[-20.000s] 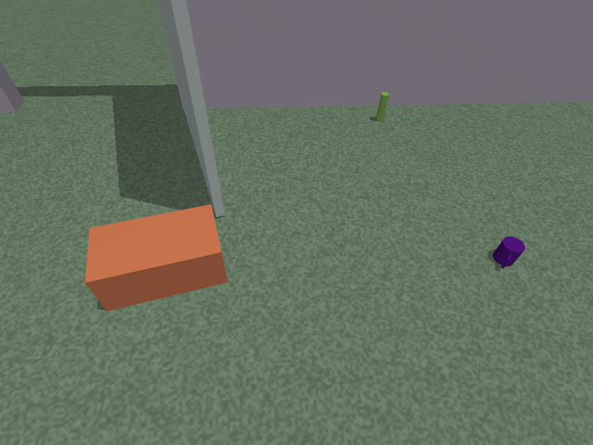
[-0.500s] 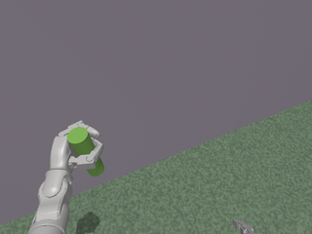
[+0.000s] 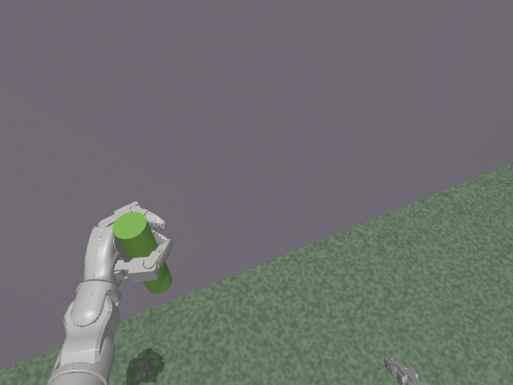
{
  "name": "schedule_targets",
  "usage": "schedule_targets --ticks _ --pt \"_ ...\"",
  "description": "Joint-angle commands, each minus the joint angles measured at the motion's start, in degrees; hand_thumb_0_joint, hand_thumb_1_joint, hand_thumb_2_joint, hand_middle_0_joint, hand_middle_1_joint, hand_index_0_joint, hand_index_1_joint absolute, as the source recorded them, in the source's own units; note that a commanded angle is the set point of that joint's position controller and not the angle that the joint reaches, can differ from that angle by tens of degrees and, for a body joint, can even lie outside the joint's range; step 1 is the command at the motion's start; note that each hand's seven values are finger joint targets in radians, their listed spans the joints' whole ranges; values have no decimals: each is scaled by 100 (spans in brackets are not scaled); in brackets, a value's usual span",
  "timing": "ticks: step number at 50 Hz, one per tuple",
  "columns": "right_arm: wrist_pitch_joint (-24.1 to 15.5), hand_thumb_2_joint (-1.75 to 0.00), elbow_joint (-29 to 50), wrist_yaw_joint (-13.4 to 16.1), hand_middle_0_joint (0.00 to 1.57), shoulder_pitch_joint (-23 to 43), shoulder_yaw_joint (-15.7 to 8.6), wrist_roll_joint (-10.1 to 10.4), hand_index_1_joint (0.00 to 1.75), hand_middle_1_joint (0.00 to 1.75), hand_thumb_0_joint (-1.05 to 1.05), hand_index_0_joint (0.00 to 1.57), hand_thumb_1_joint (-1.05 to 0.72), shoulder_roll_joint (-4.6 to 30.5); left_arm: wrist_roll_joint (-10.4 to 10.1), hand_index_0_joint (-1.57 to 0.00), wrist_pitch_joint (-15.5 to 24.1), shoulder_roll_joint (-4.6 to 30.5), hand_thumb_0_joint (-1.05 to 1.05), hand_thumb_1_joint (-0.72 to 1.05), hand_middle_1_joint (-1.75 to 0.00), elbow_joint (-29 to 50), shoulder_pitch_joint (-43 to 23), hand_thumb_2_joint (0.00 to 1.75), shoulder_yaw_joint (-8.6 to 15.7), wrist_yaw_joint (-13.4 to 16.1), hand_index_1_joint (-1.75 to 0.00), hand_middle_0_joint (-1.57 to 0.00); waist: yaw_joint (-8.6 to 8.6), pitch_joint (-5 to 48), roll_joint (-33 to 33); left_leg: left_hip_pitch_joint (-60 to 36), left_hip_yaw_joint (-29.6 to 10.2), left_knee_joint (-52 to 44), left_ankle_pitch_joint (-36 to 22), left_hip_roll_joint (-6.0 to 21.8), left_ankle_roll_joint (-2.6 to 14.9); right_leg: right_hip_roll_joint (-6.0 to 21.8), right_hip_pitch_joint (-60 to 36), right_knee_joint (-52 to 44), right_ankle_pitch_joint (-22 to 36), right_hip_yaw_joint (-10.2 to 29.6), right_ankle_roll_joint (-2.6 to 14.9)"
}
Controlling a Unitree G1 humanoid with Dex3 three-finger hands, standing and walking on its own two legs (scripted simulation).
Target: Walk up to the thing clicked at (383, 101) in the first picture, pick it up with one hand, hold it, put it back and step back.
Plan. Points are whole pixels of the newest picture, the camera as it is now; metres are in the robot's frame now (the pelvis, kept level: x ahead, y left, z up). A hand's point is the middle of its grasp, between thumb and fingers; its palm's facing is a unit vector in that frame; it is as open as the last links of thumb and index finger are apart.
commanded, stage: hold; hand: left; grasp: from the side
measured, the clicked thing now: (146, 257) +0.32 +0.18 +0.02
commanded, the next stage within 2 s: crouch in 0.94 s
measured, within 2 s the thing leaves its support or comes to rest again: neither
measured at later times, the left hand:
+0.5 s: hand (150, 247) +0.32 +0.17 +0.05, palm faces +0.03 -1.00 +0.00, open 6.1 cm
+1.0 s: hand (150, 248) +0.32 +0.17 +0.05, palm faces +0.03 -1.00 +0.00, open 6.1 cm
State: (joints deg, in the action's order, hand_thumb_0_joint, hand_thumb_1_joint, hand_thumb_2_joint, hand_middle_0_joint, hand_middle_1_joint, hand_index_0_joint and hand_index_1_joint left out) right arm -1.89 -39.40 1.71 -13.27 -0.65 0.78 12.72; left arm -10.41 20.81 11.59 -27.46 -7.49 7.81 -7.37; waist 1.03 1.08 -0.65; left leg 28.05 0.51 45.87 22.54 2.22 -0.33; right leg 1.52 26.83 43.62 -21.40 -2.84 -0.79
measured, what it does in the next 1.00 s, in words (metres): stands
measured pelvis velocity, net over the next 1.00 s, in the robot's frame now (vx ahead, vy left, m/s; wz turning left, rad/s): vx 0.00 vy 0.00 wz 0.00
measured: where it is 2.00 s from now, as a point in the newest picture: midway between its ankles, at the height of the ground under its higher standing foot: outside the picture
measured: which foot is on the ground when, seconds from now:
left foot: down 0.00-1.00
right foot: down 0.00-1.00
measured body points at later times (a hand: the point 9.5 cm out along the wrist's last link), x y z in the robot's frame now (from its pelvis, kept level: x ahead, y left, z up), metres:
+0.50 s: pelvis +0.00 +0.00 +0.00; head +0.03 +0.01 +0.45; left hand +0.32 +0.22 +0.05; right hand +0.12 -0.25 -0.11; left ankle +0.01 +0.12 -0.71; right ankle +0.01 -0.13 -0.71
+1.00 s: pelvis +0.00 +0.00 +0.00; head +0.03 +0.01 +0.45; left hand +0.31 +0.22 +0.05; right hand +0.12 -0.24 -0.11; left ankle +0.01 +0.12 -0.71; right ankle +0.01 -0.13 -0.71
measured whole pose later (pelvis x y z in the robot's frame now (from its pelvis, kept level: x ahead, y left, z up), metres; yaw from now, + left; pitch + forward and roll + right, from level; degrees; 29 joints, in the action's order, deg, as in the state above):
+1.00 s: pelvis +0.00 +0.00 +0.00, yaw +0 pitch +5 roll -1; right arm -2.2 -38.9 1.1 -13.7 -0.7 0.9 12.6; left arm -10.6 21.2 11.0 -25.4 -6.8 7.2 -6.9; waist 1.1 1.0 -0.7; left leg 28.7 0.6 46.4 22.7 2.2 -0.1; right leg 1.5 27.3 43.8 -21.3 -2.7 -1.0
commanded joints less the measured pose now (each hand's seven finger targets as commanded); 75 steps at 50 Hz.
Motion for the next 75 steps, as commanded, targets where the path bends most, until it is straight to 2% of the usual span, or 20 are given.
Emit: schedule_targets --ticks 1,5,7,12,21,23,24,27,36,38,44,45,52,53,58,66,70,71,74,75 --pt "-228 -90 717 63 20 121 -270 -10 30 30 0 20 -90 815 -139 -131 547 710 0 53 -138 1520 -1785 122 300 -26 -137 -130 49 1550 -28 -742 -40 -657 -1433 -145 48 -166 -557 -529 1545 24 143" --pt "-227 -90 743 30 20 188 -262 -11 30 30 0 20 -90 816 -164 -131 533 719 0 52 -139 1160 -1397 122 431 -8 -138 -130 -45 1530 -14 -623 -40 -668 -1364 -149 35 -177 -616 -520 1437 1 152" --pt "-210 -90 769 30 20 172 -253 -18 30 30 0 20 -90 791 -102 -131 590 702 0 52 -139 1487 -1634 123 274 -19 -139 -130 17 1637 -61 -704 -48 -675 -1358 -142 35 -183 -569 -497 1439 7 157" --pt "-217 -90 778 50 20 199 -234 -7 30 30 0 20 -90 773 -146 -131 661 859 0 53 -138 1789 -1996 122 426 -3 -137 -130 16 1562 -96 -624 -24 -689 -1079 -159 54 -158 -540 -562 1244 46 138" --pt "-243 -90 730 95 20 161 -241 10 30 30 0 20 -90 791 -104 -130 445 616 0 51 -137 1371 -1646 121 154 -19 -136 -128 81 1290 30 -585 -37 -692 -1152 -146 71 -167 -415 -611 1330 25 126" --pt "-241 -90 713 76 20 157 -264 11 30 30 0 20 -90 802 -107 -130 456 835 0 52 -138 1377 -1755 123 409 28 -137 -129 0 1449 26 -546 -52 -689 -1124 -142 63 -165 -500 -583 1269 13 142" --pt "-250 -90 807 64 20 225 -235 7 30 30 0 20 -90 765 -123 -129 548 824 0 53 -137 1867 -2046 123 355 42 -136 -128 -17 1544 -175 -615 -51 -722 -1108 -156 47 -164 -521 -581 1244 14 155" --pt "-241 -90 763 58 20 108 -240 -5 30 30 0 20 -90 768 -104 -129 534 870 0 50 -138 1738 -1677 123 459 137 -137 -128 -77 1753 -188 -739 -51 -668 -1452 -148 19 -187 -727 -493 1503 5 159" --pt "-224 -90 772 39 20 90 -232 6 30 30 0 20 -90 757 -104 -130 507 668 0 52 -137 1734 -1825 121 175 38 -136 -128 58 1509 -103 -637 -58 -648 -1375 -131 46 -182 -521 -527 1484 19 141" --pt "-243 -90 743 25 20 82 -253 18 30 30 0 20 -90 795 -129 -129 488 706 0 52 -137 1623 -1666 122 283 55 -136 -127 6 1560 -85 -648 -76 -681 -1405 -115 32 -193 -558 -481 1483 -9 165" --pt "-292 -90 773 3 20 141 -280 14 30 30 0 20 -90 822 -118 -129 540 618 0 52 -137 1691 -1697 120 148 41 -136 -128 34 1532 -107 -708 -115 -696 -1301 -98 15 -206 -444 -454 1347 -46 175" --pt "-274 -90 773 20 20 140 -271 11 30 30 0 20 -90 799 -97 -128 551 802 0 51 -136 1789 -1762 121 274 51 -135 -127 1 1684 -183 -751 -76 -639 -1380 -131 29 -181 -506 -494 1434 -6 160" --pt "-249 -91 804 3 20 152 -269 7 30 30 0 20 -90 794 -83 -131 560 796 0 53 -138 1783 -1620 125 403 166 -139 -130 -36 1697 -52 -687 -75 -660 -1331 -123 32 -192 -578 -477 1397 -20 162" --pt "-250 -89 828 -3 20 179 -238 -5 30 30 0 20 -86 756 -64 -129 576 641 0 54 -132 1835 -1657 118 209 152 -131 -128 16 1553 -121 -645 -72 -654 -1332 -124 23 -196 -514 -461 1395 -17 160" --pt "-236 -90 740 -43 20 133 -265 -21 30 30 0 20 -86 764 -33 -133 533 472 0 58 -134 1127 -1384 120 201 163 -133 -131 92 1285 57 -327 -66 -523 -1195 -123 65 -172 -219 -392 1354 -6 147" --pt "-337 -90 635 -175 20 121 -371 -119 30 30 0 20 -87 856 -15 -130 1186 591 0 53 -135 219 -1925 121 541 58 -134 -129 176 1445 179 698 -100 331 -558 -167 95 -146 830 395 810 58 156" --pt "-415 -90 547 -245 20 9 -408 -208 30 30 0 20 -88 919 35 -130 1762 770 0 51 -135 -336 -2448 121 607 -132 -134 -129 318 2067 61 1459 -160 1286 -534 -192 116 -153 1775 1274 740 114 179" --pt "-433 -90 540 -258 20 -2 -393 -229 30 30 0 20 -88 934 34 -130 1912 919 0 51 -136 -574 -2464 121 783 -170 -135 -129 282 2240 59 1781 -178 1573 -463 -203 125 -154 2012 1548 652 122 183" --pt "-481 -90 568 -313 20 56 -346 -276 30 30 0 20 -88 980 -2 -132 2324 895 0 49 -137 -685 -2968 123 681 -305 -137 -131 348 2841 -338 2242 -302 2217 -181 -186 86 -168 3073 2315 224 91 238" --pt "-472 -90 589 -320 20 36 -333 -289 30 30 0 20 -89 1034 -37 -130 2415 1026 0 48 -136 -880 -2962 122 833 -348 -135 -130 288 3090 -363 2439 -334 2463 -295 -190 90 -149 3242 2528 246 119 239"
